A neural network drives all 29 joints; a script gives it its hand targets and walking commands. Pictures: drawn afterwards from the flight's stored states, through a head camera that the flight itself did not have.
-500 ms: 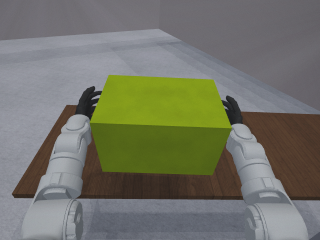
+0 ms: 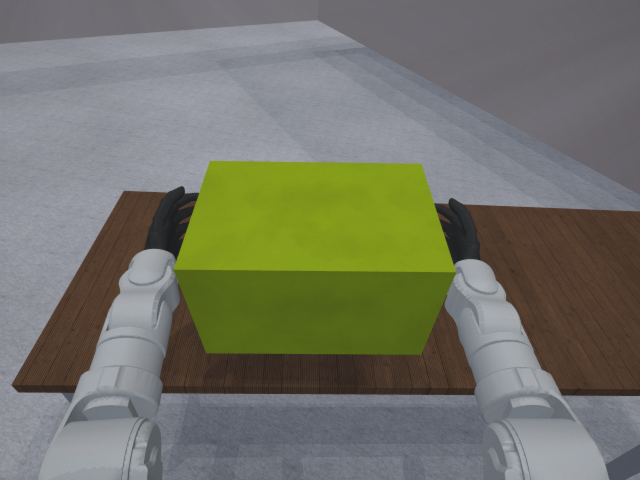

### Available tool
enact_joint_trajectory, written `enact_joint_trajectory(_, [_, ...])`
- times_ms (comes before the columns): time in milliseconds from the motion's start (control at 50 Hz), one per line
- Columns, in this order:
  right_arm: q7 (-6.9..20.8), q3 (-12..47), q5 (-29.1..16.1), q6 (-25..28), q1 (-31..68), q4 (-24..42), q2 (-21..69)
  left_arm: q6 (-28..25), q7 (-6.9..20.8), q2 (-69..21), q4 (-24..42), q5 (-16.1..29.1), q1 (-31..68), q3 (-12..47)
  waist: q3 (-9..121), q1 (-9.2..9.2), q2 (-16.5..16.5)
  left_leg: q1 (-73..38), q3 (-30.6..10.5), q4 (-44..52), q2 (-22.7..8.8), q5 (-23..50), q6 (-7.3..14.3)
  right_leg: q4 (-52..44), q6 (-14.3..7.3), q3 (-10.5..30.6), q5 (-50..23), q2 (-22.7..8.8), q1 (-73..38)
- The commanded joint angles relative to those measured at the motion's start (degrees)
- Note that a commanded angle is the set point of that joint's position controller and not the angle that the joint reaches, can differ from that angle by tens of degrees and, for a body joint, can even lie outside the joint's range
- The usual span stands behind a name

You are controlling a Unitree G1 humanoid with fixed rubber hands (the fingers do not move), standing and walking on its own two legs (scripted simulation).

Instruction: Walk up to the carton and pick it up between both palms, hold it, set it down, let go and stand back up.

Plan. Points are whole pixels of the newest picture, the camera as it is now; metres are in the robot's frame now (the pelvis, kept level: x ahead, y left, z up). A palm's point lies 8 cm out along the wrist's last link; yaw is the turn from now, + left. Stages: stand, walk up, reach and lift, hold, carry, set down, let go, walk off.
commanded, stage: set down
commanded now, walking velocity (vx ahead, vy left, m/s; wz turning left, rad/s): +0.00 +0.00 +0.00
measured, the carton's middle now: (315, 257) +0.39 +0.02 +0.09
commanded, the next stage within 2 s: none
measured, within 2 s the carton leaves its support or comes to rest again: rests again in 1.88 s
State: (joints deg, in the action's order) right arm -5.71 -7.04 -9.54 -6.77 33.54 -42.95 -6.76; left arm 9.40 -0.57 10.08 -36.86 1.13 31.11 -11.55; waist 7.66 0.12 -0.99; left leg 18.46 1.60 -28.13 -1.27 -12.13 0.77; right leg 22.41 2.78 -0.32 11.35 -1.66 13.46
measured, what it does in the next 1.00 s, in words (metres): stands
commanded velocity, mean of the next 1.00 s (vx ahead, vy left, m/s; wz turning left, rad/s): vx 0.00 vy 0.00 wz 0.00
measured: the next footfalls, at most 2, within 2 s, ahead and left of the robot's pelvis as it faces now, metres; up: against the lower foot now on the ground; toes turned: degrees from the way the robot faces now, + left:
none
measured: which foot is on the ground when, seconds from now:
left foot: down 0.00-1.00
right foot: down 0.00-1.00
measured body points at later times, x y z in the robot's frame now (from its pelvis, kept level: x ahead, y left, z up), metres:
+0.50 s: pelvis +0.01 +0.00 +0.00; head +0.00 +0.02 +0.45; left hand +0.40 +0.21 +0.09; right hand +0.40 -0.17 +0.09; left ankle +0.03 +0.10 -0.74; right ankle +0.00 -0.16 -0.74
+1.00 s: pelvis +0.03 +0.00 +0.00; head +0.03 +0.02 +0.45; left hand +0.41 +0.21 +0.06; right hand +0.41 -0.18 +0.06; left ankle +0.03 +0.10 -0.74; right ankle +0.00 -0.16 -0.74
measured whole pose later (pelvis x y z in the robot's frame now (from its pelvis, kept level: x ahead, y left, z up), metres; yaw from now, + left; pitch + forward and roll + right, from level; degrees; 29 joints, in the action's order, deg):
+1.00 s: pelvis +0.03 +0.00 +0.00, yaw +0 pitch +5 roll -2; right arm -5.9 -7.0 -8.1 6.6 30.4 -51.9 -5.7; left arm -10.3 0.9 9.9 -57.2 1.1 33.3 -11.5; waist 6.7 0.1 -1.0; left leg 18.6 1.6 -28.1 -1.3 -14.5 0.6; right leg 22.0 2.7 -0.3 13.5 -1.7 13.5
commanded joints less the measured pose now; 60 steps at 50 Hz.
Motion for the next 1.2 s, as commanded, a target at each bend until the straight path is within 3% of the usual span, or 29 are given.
enact_joint_trajectory(0, [8.89, 22.15, 4.16, 4.93, 41.03, 19.67, 38.85, -6.43, 8.49, -42.31, 13.14, 4.73, 48.63, 26.43, 25.1, -1.67, 4.99, -17.14, -1.92, 8.91, 2.64, 17.85, -6.04, -6.18, -3.51, -2.08, -9.36, 5.0, -7.56])
enact_joint_trajectory(220, [8.63, 20.4, 6.6, 6.35, 38.39, 16.58, 38.8, -9.01, 9.05, -41.28, 9.07, 3.54, 47.8, 25.12, 23.59, -1.94, 4.88, -15.74, -1.82, 8.85, 2.39, 17.4, -6.02, -6.14, -3.44, -1.86, -8.81, 4.74, -6.44])
enact_joint_trajectory(260, [8.7, 21.0, 6.64, 6.77, 38.64, 16.61, 39.26, -9.81, 9.17, -41.02, 8.46, 3.31, 47.88, 24.67, 23.84, -1.2, 4.84, -15.34, -1.5, 8.59, 2.41, 18.06, -5.87, -5.85, -3.4, -1.59, -9.28, 4.6, -6.57])
enact_joint_trajectory(560, [9.09, 19.23, 8.9, 11.0, 36.72, 11.92, 40.53, -16.0, 9.55, -39.64, 0.49, 1.49, 48.37, 22.19, 23.48, -0.56, 4.98, -12.98, -1.04, 7.19, 1.84, 18.96, -5.66, -4.35, -3.36, -1.54, -9.72, 4.21, -5.11])
enact_joint_trajectory(1180, [9.21, 18.93, 12.22, 22.05, 31.73, 2.66, 41.23, -30.88, 8.99, -36.72, -12.03, 0.6, 45.07, 22.28, 26.92, -1.21, 5.19, -10.67, -1.01, 1.62, 0.79, 30.58, -6.34, -1.19, -3.22, -1.86, -18.67, 4.13, -2.85])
